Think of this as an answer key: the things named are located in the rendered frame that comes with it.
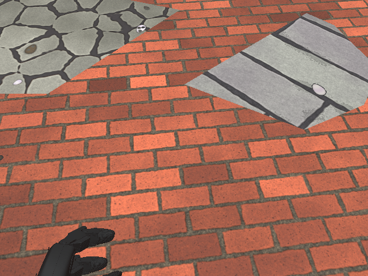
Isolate left robot hand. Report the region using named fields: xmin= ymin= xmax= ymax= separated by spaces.
xmin=36 ymin=226 xmax=122 ymax=276

